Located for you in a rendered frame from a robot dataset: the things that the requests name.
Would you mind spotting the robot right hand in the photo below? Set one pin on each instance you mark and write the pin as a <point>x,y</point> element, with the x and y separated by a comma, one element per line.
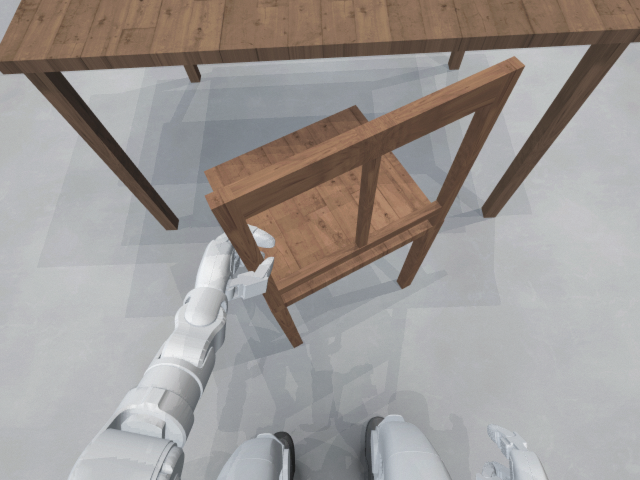
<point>524,464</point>

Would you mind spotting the table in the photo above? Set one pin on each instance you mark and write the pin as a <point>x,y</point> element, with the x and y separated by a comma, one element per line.
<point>46,37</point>

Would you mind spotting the left robot shin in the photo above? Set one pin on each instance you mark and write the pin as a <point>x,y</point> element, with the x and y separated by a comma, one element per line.
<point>268,435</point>

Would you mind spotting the left robot forearm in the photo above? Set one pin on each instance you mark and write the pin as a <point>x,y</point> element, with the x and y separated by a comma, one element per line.
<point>163,403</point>

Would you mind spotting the left robot thigh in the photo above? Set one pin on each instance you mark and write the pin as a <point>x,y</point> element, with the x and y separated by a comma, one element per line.
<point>258,459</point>

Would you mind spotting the left robot upper arm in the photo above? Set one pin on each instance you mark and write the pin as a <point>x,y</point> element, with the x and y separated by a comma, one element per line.
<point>122,455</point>

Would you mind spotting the robot left hand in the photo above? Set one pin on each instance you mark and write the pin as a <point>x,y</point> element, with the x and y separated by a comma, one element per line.
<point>220,261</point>

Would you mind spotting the chair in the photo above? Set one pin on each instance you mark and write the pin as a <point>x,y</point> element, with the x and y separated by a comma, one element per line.
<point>335,198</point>

